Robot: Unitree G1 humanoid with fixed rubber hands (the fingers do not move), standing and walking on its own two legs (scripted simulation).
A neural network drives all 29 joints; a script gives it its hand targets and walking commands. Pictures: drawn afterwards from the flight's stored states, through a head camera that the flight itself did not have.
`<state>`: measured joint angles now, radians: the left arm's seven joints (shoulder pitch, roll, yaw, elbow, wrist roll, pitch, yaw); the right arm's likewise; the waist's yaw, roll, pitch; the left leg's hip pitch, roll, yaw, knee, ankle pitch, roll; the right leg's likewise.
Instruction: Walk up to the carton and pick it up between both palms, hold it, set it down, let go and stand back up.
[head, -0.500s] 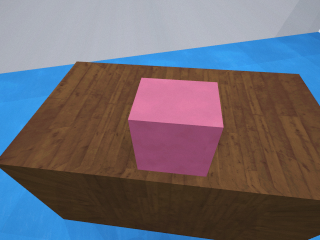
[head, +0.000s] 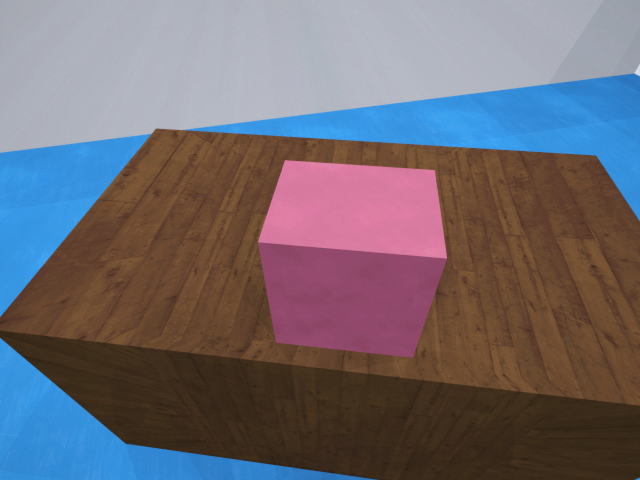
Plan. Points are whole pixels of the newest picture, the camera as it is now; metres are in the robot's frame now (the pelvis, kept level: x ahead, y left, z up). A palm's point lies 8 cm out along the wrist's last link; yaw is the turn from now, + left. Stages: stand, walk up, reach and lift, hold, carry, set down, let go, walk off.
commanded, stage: stand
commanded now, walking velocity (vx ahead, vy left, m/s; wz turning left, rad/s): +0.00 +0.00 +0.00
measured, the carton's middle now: (350, 261) +0.46 -0.03 +0.00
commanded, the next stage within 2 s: none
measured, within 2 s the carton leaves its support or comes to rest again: neither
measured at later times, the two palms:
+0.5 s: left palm out of the picture +0.04 +0.30 -0.12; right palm out of the picture +0.03 -0.29 -0.12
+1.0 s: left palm out of the picture +0.04 +0.30 -0.12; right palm out of the picture +0.03 -0.29 -0.13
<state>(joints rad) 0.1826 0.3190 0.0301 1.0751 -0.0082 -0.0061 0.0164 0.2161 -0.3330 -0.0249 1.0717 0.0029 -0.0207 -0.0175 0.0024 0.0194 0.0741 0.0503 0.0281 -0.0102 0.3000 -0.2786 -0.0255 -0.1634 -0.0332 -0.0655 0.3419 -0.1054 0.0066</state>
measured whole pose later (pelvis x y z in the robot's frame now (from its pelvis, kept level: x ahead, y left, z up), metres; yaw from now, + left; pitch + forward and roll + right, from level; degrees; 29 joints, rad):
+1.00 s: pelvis +0.00 +0.00 +0.00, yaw +0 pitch -4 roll +0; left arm 0.19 0.33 0.03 1.07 -0.01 0.00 0.02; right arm 0.21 -0.33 -0.03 1.09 0.00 -0.01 -0.01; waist 0.01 0.01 0.07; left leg 0.05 0.03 -0.01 0.29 -0.27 -0.03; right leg -0.17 -0.03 -0.06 0.34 -0.10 0.01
